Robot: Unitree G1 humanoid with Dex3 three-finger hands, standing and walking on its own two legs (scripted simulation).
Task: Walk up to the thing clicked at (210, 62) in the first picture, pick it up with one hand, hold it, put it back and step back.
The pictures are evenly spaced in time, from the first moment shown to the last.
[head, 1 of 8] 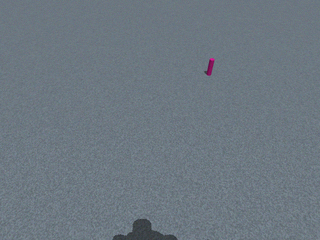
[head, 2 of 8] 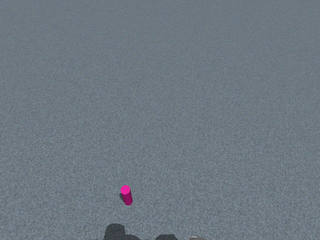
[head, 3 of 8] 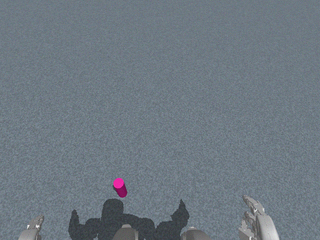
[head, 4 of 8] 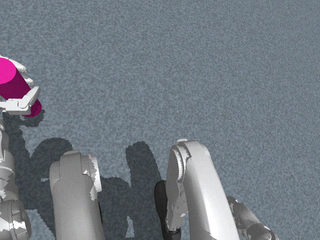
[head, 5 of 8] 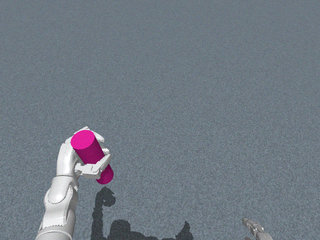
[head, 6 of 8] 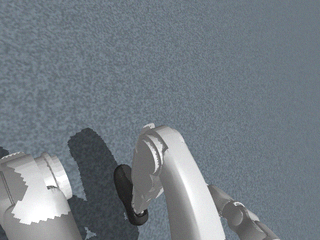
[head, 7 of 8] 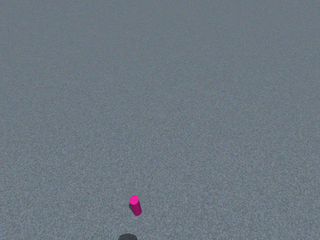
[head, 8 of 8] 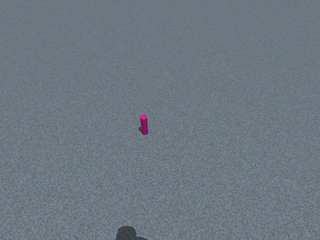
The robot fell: no
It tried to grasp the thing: yes
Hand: left
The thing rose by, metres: 0.68
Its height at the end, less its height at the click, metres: +0.00
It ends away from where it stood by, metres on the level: 0.01
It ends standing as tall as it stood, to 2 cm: yes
